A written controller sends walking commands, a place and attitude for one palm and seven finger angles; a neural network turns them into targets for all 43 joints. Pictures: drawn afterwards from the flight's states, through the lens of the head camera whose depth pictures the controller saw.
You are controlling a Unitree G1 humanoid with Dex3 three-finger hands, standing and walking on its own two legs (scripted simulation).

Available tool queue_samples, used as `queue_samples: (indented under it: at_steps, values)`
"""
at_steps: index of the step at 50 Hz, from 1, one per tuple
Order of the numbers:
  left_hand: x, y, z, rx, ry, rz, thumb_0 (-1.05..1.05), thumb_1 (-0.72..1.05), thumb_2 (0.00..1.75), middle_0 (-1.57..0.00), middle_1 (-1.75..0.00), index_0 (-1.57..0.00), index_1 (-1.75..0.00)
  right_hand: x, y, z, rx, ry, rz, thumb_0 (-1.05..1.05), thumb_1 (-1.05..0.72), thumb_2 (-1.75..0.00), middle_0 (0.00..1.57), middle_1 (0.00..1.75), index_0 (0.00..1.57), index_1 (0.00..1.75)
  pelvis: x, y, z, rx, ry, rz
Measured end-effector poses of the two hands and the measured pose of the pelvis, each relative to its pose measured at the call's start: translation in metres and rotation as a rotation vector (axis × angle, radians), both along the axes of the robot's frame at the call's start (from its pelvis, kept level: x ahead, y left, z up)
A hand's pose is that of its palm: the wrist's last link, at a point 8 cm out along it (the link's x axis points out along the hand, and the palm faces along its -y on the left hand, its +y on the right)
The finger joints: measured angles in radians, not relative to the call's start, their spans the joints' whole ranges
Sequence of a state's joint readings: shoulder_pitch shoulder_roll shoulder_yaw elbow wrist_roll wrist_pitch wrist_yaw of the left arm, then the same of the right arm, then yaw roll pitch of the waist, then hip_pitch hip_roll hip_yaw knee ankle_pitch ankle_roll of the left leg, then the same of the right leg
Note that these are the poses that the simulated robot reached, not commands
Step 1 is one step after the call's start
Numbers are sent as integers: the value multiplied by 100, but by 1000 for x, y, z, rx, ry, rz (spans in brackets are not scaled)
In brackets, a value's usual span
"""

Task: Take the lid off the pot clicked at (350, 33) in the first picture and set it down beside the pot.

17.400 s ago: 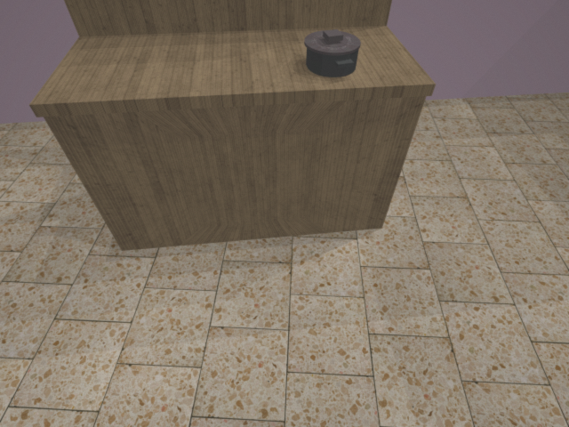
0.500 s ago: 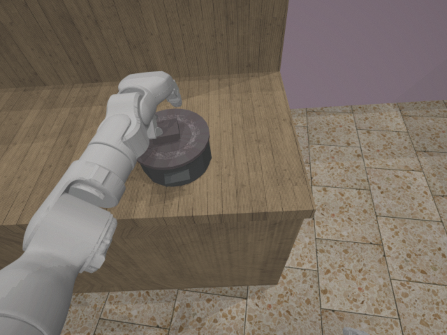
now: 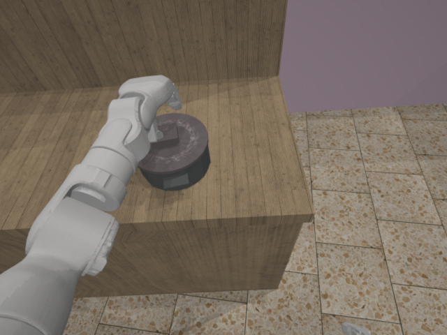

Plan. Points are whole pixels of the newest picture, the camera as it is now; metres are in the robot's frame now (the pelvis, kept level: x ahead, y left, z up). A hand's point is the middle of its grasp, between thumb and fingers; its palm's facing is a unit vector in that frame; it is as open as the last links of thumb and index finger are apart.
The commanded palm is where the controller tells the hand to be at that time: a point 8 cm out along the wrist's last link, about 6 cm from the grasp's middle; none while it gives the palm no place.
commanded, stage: move the open hand above the knob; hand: left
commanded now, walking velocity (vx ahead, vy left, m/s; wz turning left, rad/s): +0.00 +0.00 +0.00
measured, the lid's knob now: (166, 134) +0.51 +0.13 +0.06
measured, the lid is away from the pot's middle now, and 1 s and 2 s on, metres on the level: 0.00 0.00 0.01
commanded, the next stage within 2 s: lower the open fingers around the knob in 0.36 s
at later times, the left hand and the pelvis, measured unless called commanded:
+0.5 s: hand (154, 116) +0.48 +0.13 +0.13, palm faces -0.30 -0.05 -0.95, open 10.1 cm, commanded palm +0.47 +0.13 +0.19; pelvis +0.00 +0.01 +0.00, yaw +0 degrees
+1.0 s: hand (160, 131) +0.47 +0.12 +0.10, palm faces -0.33 -0.07 -0.94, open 10.1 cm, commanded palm +0.47 +0.12 +0.15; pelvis +0.00 +0.00 +0.00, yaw +0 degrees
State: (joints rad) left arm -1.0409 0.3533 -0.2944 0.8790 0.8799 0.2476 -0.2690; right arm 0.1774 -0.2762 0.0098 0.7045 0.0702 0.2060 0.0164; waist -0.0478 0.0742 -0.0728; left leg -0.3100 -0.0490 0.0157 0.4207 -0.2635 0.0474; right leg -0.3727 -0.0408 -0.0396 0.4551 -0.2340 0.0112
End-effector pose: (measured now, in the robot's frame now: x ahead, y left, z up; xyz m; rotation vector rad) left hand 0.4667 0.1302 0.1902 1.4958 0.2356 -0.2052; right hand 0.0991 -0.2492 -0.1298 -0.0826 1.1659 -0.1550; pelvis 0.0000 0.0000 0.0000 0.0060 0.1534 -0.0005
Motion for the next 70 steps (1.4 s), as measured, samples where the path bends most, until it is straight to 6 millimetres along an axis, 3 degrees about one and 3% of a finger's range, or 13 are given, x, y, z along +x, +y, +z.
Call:
queue_samples:
  at_steps: [7,12,25,32,38,44,49,53,59,70]
  values:
    - [-8,-3,2,-9,-3,-31,0,-30,145,-85,-9,-84,-8,16,2,4,-9,-48,22,0,-91,-90,20,30,20,30,-4,1,0,0,-12,10]
    - [-6,1,2,16,8,5,0,-30,145,-85,-9,-84,-8,15,6,5,-6,-44,22,0,-91,-90,20,30,20,30,-6,1,-1,2,-10,9]
    - [10,2,2,11,23,-11,0,-30,145,-85,-9,-84,-8,-26,3,-4,-23,58,-30,0,-91,-90,20,30,20,30,-4,5,-1,-1,10,1]
    - [13,-2,-17,-9,83,-14,0,-30,145,-85,-9,-84,-8,-42,1,-7,-18,107,-48,0,-91,-90,20,30,20,30,0,7,-1,-2,18,-5]
    - [11,-7,-15,-21,35,-55,0,-30,145,-85,-9,-84,-8,-36,2,-5,-13,87,-45,1,-91,-90,20,30,20,30,3,8,0,-3,16,-9]
    - [5,-3,-37,8,72,-13,0,-30,145,-84,-9,-84,-8,-22,3,-4,-4,63,-27,0,-91,-90,20,30,20,30,1,5,-1,-2,22,-5]
    - [4,-4,-29,-3,43,-27,0,-30,145,-84,-8,-84,-8,-9,3,-4,-14,28,-17,0,-91,-90,20,30,20,30,1,5,-1,-4,21,1]
    - [5,1,-36,-8,73,21,0,-30,145,-84,-8,-83,-8,-5,2,-2,-11,24,-17,0,-91,-90,20,30,20,30,1,2,-2,-2,28,-4]
    - [7,-3,-45,-14,93,-12,0,-30,145,-82,-8,-83,-7,-9,-3,-1,-32,34,-30,0,-91,-90,20,30,20,30,1,1,-3,-4,33,-6]
    - [11,6,-46,-15,76,-7,0,-30,145,-83,-8,-84,-8,-34,-6,-2,-46,100,-65,0,-91,-90,20,30,20,30,2,3,-3,-7,39,-13]
